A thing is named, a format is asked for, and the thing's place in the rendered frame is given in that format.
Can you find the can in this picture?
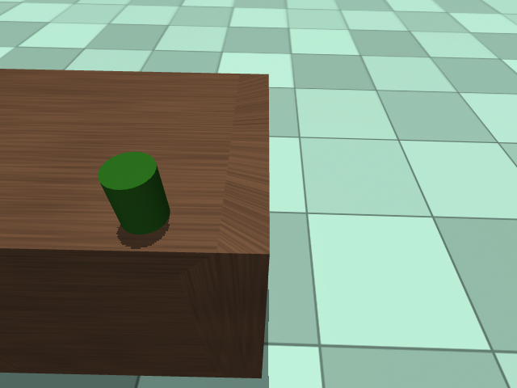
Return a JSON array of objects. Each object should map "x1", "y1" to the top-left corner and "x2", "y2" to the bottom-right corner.
[{"x1": 98, "y1": 152, "x2": 170, "y2": 234}]

